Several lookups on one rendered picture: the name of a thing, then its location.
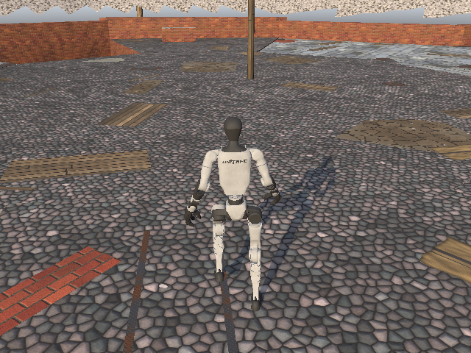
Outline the robot torso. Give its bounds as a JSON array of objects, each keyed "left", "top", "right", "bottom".
[{"left": 217, "top": 145, "right": 252, "bottom": 221}]

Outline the left robot hand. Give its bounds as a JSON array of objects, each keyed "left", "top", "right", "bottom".
[{"left": 184, "top": 208, "right": 201, "bottom": 227}]

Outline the right robot hand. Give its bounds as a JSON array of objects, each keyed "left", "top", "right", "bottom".
[{"left": 263, "top": 193, "right": 281, "bottom": 205}]

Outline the left robot forearm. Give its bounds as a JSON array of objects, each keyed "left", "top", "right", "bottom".
[{"left": 187, "top": 179, "right": 205, "bottom": 212}]

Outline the left robot shin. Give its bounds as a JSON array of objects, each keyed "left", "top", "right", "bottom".
[{"left": 213, "top": 224, "right": 224, "bottom": 273}]

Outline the right robot forearm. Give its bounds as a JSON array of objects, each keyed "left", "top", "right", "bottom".
[{"left": 266, "top": 175, "right": 279, "bottom": 196}]

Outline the right robot upper arm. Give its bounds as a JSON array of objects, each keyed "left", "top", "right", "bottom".
[{"left": 249, "top": 148, "right": 273, "bottom": 187}]

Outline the left robot upper arm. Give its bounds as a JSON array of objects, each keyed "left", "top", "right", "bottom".
[{"left": 198, "top": 149, "right": 219, "bottom": 191}]

